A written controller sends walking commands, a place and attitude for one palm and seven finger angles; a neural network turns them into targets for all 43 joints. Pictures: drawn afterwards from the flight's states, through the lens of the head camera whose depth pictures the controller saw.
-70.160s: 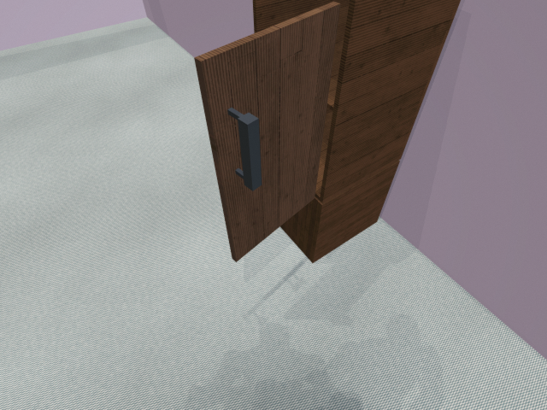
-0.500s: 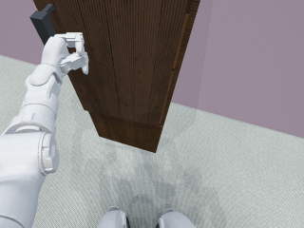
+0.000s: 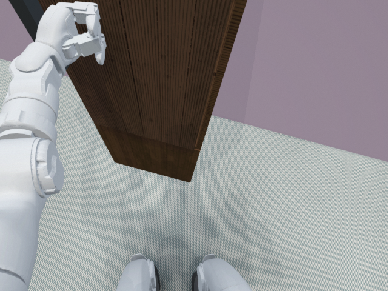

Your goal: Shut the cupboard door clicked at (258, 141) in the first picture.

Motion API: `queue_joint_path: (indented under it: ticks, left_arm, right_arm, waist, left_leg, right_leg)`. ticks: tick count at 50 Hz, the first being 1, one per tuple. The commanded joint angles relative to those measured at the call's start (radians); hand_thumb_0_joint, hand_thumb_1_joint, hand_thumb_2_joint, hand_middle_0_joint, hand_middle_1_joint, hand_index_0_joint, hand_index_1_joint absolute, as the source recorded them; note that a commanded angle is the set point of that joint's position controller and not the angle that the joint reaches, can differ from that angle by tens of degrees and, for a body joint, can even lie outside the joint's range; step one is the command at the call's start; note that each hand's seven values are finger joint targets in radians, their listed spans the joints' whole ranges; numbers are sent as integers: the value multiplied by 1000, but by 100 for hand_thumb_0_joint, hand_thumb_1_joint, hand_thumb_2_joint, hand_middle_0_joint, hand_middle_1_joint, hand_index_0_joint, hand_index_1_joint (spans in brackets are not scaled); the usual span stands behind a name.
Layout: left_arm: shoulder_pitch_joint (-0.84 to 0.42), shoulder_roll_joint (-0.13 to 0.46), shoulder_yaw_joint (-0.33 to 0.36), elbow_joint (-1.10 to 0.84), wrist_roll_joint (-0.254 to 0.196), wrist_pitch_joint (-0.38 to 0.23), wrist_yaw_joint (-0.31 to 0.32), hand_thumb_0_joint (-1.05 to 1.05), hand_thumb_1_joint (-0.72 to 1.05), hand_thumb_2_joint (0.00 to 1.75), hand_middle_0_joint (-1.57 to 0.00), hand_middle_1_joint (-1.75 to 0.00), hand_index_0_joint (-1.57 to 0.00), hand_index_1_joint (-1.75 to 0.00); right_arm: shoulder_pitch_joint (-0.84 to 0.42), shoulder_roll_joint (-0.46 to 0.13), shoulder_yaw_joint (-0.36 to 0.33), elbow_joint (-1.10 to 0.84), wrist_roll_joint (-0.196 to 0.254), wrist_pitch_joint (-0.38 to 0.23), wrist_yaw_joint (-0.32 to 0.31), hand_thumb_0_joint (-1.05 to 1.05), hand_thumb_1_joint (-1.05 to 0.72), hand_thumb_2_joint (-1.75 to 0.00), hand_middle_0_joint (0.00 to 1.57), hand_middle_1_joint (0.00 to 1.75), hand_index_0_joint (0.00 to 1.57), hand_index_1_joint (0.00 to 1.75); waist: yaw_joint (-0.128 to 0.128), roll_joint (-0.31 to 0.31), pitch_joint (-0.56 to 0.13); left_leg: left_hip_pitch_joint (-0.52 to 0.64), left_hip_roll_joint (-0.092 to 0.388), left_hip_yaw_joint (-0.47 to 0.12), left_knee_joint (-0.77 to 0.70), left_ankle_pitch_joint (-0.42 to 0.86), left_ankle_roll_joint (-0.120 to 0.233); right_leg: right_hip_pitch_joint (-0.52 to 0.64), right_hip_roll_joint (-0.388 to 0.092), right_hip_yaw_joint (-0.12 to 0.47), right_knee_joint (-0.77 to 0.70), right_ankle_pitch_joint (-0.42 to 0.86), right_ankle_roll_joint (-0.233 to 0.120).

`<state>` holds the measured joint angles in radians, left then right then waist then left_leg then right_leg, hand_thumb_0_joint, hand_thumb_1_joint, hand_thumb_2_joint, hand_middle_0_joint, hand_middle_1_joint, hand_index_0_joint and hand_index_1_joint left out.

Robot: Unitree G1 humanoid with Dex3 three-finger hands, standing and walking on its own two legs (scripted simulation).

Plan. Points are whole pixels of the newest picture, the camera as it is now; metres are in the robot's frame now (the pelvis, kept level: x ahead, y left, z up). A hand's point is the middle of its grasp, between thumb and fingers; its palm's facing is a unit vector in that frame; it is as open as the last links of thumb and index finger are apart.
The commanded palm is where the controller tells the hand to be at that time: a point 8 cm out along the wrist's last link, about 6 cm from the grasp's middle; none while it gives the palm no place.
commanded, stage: push the door shut along its arc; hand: left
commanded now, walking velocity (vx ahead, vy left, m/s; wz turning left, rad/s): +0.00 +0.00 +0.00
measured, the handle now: (47, 24) +0.60 +0.19 +0.13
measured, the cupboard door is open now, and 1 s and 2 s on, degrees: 0 0 0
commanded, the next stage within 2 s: pull the fist back off the door in 0.22 s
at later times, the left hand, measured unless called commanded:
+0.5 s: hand (103, 39) +0.56 +0.10 +0.14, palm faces +0.07 -1.00 +0.06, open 2.8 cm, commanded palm +0.56 +0.10 +0.13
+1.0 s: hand (127, 50) +0.53 +0.06 +0.13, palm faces +0.05 -1.00 +0.00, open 3.2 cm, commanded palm +0.49 +0.10 +0.13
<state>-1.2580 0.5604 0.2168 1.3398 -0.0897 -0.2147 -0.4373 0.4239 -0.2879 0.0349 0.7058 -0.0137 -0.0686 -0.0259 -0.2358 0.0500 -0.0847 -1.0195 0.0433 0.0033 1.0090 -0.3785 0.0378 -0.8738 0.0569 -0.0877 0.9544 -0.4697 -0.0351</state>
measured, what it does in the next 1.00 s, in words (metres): stands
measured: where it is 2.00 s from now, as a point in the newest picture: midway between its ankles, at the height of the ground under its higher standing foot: outside the picture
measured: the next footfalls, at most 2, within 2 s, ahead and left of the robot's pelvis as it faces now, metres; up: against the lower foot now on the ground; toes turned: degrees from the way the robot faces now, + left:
none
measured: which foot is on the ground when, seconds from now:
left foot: down 0.00-1.00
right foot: down 0.00-1.00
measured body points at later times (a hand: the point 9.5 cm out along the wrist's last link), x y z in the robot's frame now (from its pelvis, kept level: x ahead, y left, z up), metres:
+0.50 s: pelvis -0.02 +0.01 -0.01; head +0.11 +0.04 +0.42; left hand +0.55 +0.15 +0.13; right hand -0.03 -0.26 -0.11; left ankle +0.05 +0.10 -0.67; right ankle -0.01 -0.10 -0.67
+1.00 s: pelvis +0.00 +0.00 +0.01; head +0.10 +0.00 +0.45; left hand +0.53 +0.11 +0.13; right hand -0.07 -0.25 -0.09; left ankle +0.05 +0.10 -0.67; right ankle -0.01 -0.10 -0.67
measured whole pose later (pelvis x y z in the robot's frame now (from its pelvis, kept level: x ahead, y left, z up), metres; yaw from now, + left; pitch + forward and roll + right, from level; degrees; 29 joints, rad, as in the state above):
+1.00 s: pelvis +0.00 +0.00 +0.01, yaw -1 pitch +19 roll -2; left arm -1.06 0.26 0.26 1.22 -0.01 -0.36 0.18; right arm 0.52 -0.28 -0.01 0.71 -0.07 -0.05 0.09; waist -0.21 0.06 -0.12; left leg -0.91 0.04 0.04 0.92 -0.35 0.04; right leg -0.79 0.05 -0.05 0.89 -0.44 -0.03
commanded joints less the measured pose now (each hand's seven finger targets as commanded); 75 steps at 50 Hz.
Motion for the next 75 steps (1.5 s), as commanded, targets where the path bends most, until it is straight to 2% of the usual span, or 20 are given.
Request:
queue_joint_path:
  ticks: [1,6,8,16,17,19,22,24,27,32,37,40,42,53,56,59,66,67,70,75]
  left_arm:
    - [-625,85,-12,-229,-25,-41,-7,0,90,90,-130,-150,-130,-150]
    - [-671,29,-52,-216,-31,-23,-9,0,90,90,-130,-150,-130,-150]
    - [-715,44,-44,-261,-36,-35,-11,0,90,90,-130,-150,-130,-150]
    - [-716,-26,-90,-206,-39,-10,3,0,90,90,-130,-150,-130,-150]
    - [-739,19,118,-194,-103,17,218,0,90,90,-130,-150,-130,-150]
    - [-735,-69,83,-227,-41,15,423,0,90,90,-130,-150,-130,-150]
    - [-784,-98,107,-272,55,-50,669,0,90,90,-130,-150,-130,-150]
    - [-807,-122,29,-272,153,-102,728,0,90,90,-130,-150,-130,-150]
    - [-801,-121,-32,-214,218,-139,706,0,90,90,-130,-150,-130,-150]
    - [-708,-103,-10,-132,146,-122,626,0,90,90,-130,-150,-130,-150]
    - [-602,-147,-9,-172,97,-154,607,0,90,90,-130,-150,-130,-150]
    - [-513,-128,19,-181,91,-170,606,0,90,90,-130,-150,-130,-150]
    - [-472,-131,27,-234,86,-188,605,0,90,90,-130,-150,-130,-150]
    - [-102,-169,60,-537,68,-236,627,0,90,90,-130,-150,-130,-150]
    - [21,-245,0,-583,59,-217,613,0,90,90,-130,-150,-130,-150]
    - [-18,-287,-43,-624,41,-201,603,0,90,90,-130,-150,-130,-150]
    - [-40,-309,-71,-563,24,-197,578,0,90,90,-130,-150,-130,-150]
    - [17,-245,-14,-582,24,-202,574,0,90,90,-130,-150,-130,-150]
    - [155,-225,8,-624,11,-188,541,0,90,90,-130,-150,-130,-150]
    - [322,-205,21,-792,-33,-129,477,0,90,90,-130,-150,-130,-150]
  right_arm:
    - [185,-199,-72,-7,-1,-31,-19,0,-90,-90,20,30,20,30]
    - [173,-203,-68,17,-2,-52,-28,0,-90,-90,20,30,20,30]
    - [178,-206,-70,21,-1,-66,-31,0,-90,-90,20,30,20,30]
    - [155,-209,-61,41,1,-93,-39,0,-90,-90,20,30,20,30]
    - [192,-168,-49,21,-7,-102,-27,0,-90,-90,20,30,20,30]
    - [220,-163,-61,1,-30,-105,12,0,-90,-90,20,30,20,30]
    - [238,-154,-72,6,-75,-97,61,0,-90,-90,20,30,20,30]
    - [246,-156,-80,9,-89,-88,94,0,-90,-90,20,30,20,30]
    - [250,-167,-87,10,-89,-72,111,0,-90,-90,20,30,20,30]
    - [241,-174,-78,-17,-68,-53,101,0,-90,-90,20,30,20,30]
    - [240,-165,-80,-32,-63,-50,100,0,-90,-90,20,30,20,30]
    - [238,-165,-86,-31,-59,-41,102,0,-90,-90,20,30,20,30]
    - [242,-160,-91,-41,-58,-32,104,0,-90,-90,20,30,20,30]
    - [164,-124,-109,-109,-33,29,98,0,-90,-90,20,30,20,30]
    - [129,-112,-110,-120,-22,37,98,0,-90,-90,20,30,20,30]
    - [99,-104,-111,-117,-11,41,88,0,-90,-90,20,30,20,30]
    - [44,-89,-99,-100,-1,36,68,0,-90,-90,20,30,20,30]
    - [44,-95,-101,-111,2,37,66,0,-90,-90,20,30,20,30]
    - [0,-89,-92,-149,15,42,63,0,-90,-90,20,30,20,30]
    - [-62,-86,-82,-207,42,56,49,0,-90,-90,20,30,20,30]
  waist:
    - [-87,140,-506]
    - [-108,155,-482]
    - [-107,176,-534]
    - [-129,162,-476]
    - [-92,167,-430]
    - [-105,155,-513]
    - [-105,148,-512]
    - [-124,184,-523]
    - [-142,174,-491]
    - [-108,150,-463]
    - [-82,87,-461]
    - [-57,46,-445]
    - [-26,79,-474]
    - [90,22,-524]
    - [94,-27,-460]
    - [79,-28,-417]
    - [71,-85,-359]
    - [110,-62,-400]
    - [152,-69,-435]
    - [191,-121,-407]
  left_leg:
    - [622,-14,-107,-36,330,20]
    - [627,-10,-115,-31,289,20]
    - [662,-7,-117,-25,311,22]
    - [630,-3,-126,-33,203,18]
    - [534,17,-141,-58,154,7]
    - [552,20,-167,-74,114,-3]
    - [546,12,-183,-82,83,-13]
    - [570,11,-185,-90,40,-20]
    - [574,5,-180,-104,5,-15]
    - [546,-7,-168,-149,-41,-14]
    - [544,-9,-143,-163,6,-9]
    - [518,-15,-118,-168,26,-5]
    - [555,-18,-102,-174,94,-8]
    - [651,-37,-17,-193,392,-4]
    - [655,-39,-1,-199,416,0]
    - [679,-41,3,-209,407,1]
    - [646,-56,6,-214,343,7]
    - [655,-59,10,-214,357,6]
    - [648,-66,23,-236,363,7]
    - [641,-71,41,-284,340,12]
  right_leg:
    - [-86,19,50,-142,288,4]
    - [-149,18,38,-137,236,4]
    - [-155,18,40,-129,241,5]
    - [-222,14,25,-125,159,1]
    - [-184,0,43,-145,142,9]
    - [-193,0,31,-108,135,26]
    - [-211,-1,20,-97,122,28]
    - [-236,-3,23,-94,97,24]
    - [-228,-5,31,-114,82,13]
    - [-151,1,39,-149,69,6]
    - [-80,4,36,-171,95,11]
    - [-29,7,42,-190,104,14]
    - [15,9,42,-192,145,10]
    - [282,18,58,-204,491,17]
    - [311,16,61,-220,563,24]
    - [309,11,69,-236,579,31]
    - [329,-9,95,-254,597,45]
    - [369,-13,103,-247,610,42]
    - [453,-24,112,-253,682,48]
    - [574,-44,131,-293,792,82]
